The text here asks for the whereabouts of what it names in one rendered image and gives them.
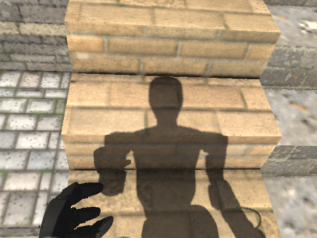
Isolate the robot left hand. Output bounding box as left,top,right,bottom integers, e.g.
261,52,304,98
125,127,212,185
39,181,114,238

